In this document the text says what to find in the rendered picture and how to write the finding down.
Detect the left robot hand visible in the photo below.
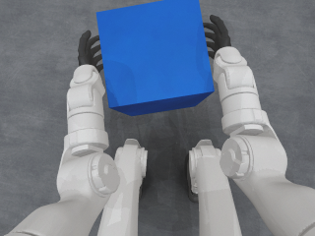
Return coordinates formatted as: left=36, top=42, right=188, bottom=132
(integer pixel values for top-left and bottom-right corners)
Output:
left=78, top=30, right=103, bottom=72

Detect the right robot upper arm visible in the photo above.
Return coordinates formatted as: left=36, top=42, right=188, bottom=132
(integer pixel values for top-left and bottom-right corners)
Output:
left=220, top=135, right=315, bottom=236

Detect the left robot upper arm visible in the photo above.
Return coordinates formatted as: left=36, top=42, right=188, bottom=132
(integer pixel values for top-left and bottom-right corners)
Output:
left=4, top=151, right=121, bottom=236

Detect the right robot foot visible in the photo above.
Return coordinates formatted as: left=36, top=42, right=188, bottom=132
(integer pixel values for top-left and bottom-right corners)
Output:
left=184, top=153, right=199, bottom=204

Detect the right robot forearm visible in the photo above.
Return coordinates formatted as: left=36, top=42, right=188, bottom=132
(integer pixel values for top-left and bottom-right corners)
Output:
left=213, top=46, right=287, bottom=164

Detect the left robot forearm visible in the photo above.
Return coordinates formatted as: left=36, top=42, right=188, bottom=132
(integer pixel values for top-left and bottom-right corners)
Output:
left=56, top=64, right=109, bottom=186

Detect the carton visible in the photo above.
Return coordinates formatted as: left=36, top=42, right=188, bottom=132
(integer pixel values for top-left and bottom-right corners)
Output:
left=96, top=0, right=215, bottom=116

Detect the right robot shin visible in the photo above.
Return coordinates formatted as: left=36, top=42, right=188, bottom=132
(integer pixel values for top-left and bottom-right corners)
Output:
left=191, top=140, right=221, bottom=193

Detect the right robot hand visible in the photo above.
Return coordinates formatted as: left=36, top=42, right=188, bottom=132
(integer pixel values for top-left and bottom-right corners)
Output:
left=203, top=15, right=231, bottom=60

